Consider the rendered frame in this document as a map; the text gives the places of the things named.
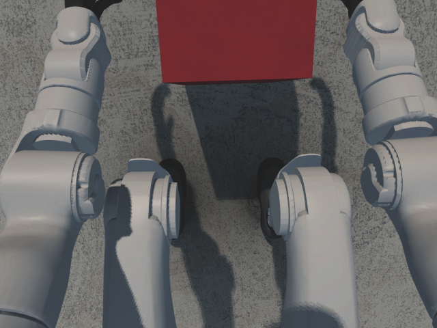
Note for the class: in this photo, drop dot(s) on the right robot hand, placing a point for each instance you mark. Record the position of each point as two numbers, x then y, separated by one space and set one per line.
351 5

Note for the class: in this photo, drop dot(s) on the left robot upper arm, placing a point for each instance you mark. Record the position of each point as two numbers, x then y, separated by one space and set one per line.
46 196

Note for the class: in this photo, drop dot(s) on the right robot upper arm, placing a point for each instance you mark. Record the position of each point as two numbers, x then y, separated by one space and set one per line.
400 176

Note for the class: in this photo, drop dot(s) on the robot right foot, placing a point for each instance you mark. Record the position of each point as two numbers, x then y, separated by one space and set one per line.
267 172

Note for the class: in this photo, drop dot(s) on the left robot hand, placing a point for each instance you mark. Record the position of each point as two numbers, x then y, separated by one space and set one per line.
96 7

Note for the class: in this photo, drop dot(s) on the left robot forearm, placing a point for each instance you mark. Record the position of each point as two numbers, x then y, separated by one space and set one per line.
70 94

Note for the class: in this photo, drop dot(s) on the carton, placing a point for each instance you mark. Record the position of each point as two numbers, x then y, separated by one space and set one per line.
204 42

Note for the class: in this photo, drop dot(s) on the left robot shin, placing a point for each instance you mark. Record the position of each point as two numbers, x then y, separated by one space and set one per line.
134 165

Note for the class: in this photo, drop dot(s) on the right robot forearm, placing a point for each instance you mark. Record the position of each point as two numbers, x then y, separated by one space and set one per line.
386 74

